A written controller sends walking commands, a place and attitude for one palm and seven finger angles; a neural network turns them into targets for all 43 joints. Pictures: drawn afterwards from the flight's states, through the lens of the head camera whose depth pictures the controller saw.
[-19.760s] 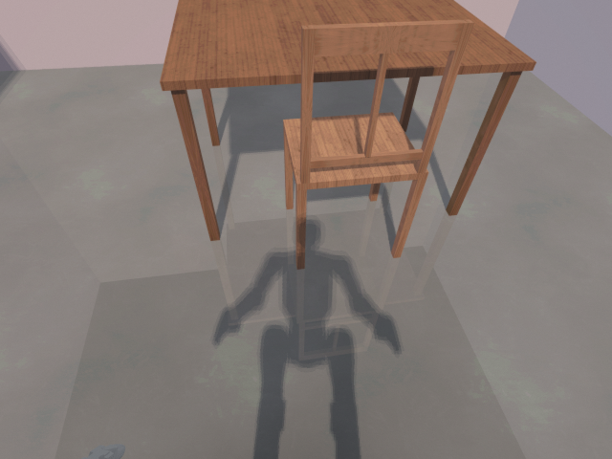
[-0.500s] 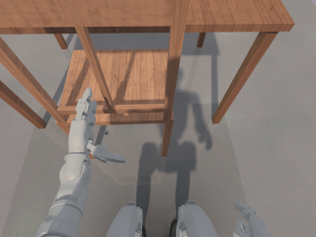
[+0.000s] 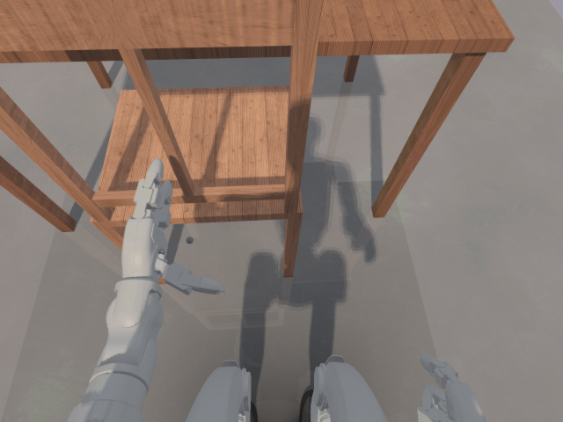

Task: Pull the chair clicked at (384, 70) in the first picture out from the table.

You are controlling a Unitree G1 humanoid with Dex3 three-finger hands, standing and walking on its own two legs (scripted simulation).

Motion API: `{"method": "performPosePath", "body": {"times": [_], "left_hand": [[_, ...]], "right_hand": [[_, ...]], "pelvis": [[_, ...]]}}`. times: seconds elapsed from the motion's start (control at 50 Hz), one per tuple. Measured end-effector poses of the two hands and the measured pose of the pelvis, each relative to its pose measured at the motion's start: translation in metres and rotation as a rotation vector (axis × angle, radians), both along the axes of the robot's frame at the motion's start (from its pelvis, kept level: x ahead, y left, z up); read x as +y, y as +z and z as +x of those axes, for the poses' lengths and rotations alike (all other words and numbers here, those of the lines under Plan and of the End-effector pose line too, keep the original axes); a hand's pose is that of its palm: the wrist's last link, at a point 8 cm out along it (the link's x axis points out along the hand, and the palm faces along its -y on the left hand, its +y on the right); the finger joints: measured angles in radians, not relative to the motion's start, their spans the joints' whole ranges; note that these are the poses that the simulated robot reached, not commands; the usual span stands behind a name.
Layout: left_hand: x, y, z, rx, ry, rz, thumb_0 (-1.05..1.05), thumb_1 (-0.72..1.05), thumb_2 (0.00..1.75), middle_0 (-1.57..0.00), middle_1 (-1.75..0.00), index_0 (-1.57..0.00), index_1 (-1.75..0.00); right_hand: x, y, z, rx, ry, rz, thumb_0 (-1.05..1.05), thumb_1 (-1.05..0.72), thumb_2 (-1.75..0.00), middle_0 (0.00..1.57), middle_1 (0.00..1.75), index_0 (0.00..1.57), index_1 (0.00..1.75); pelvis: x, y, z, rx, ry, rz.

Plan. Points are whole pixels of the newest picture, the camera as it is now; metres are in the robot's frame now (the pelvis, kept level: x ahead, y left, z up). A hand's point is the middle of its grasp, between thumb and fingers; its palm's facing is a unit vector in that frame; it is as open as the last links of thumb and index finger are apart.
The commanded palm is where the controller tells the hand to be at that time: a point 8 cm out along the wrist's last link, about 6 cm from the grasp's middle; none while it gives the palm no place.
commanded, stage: aim the fingers beside a spindle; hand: left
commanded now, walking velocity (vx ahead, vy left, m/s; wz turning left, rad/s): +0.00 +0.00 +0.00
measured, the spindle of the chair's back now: (166, 137) +0.51 +0.18 +0.05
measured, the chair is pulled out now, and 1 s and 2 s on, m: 0.00 0.00 0.00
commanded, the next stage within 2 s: push the fingers through the gap in 0.30 s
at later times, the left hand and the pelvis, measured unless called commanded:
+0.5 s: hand (175, 233) +0.37 +0.16 +0.01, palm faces +0.08 -1.00 -0.05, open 16.9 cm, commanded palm +0.35 +0.21 +0.02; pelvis +0.00 +0.01 +0.00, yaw +0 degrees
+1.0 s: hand (180, 198) +0.42 +0.16 +0.02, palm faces +0.07 -1.00 -0.04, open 16.9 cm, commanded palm +0.40 +0.21 +0.02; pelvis +0.00 +0.01 +0.00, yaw -1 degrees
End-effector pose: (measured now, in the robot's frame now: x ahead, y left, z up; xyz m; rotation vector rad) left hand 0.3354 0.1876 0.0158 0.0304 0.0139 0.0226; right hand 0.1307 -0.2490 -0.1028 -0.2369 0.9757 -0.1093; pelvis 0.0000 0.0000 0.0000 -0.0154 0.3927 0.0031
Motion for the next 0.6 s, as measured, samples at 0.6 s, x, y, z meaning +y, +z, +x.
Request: {"method": "performPosePath", "body": {"times": [0.6], "left_hand": [[0.030,-0.001,0.022,-0.010,0.051,0.020,-0.02,-0.50,0.30,-0.06,-0.08,-0.06,-0.08]], "right_hand": [[0.009,-0.003,-0.007,0.024,0.011,-0.011,0.01,-0.90,-0.90,0.20,0.30,0.21,0.30]], "pelvis": [[0.007,-0.003,-0.005,0.008,0.008,-0.014]]}}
